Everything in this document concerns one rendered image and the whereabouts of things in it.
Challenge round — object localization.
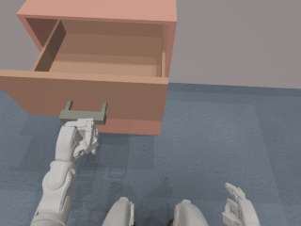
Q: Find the robot left thigh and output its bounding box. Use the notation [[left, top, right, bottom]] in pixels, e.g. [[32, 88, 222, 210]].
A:
[[102, 200, 135, 226]]

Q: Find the robot thigh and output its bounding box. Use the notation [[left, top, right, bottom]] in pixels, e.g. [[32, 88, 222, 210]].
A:
[[102, 200, 135, 226], [173, 202, 209, 226]]

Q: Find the handle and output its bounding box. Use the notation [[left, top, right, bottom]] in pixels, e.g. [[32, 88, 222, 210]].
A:
[[59, 100, 108, 125]]

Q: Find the robot right thigh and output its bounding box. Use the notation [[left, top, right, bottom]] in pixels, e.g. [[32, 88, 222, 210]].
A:
[[173, 202, 209, 226]]

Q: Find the drawer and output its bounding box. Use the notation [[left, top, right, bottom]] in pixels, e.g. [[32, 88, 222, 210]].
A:
[[0, 19, 168, 121]]

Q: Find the left robot forearm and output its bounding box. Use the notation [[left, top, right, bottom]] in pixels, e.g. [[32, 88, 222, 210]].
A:
[[30, 160, 77, 226]]

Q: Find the right robot hand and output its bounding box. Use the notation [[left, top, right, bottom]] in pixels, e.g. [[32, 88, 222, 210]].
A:
[[222, 183, 261, 226]]

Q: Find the cabinet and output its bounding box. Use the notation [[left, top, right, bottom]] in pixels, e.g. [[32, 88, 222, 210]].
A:
[[16, 0, 177, 136]]

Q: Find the left robot hand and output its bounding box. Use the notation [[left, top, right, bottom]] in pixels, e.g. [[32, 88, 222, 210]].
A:
[[55, 118, 99, 164]]

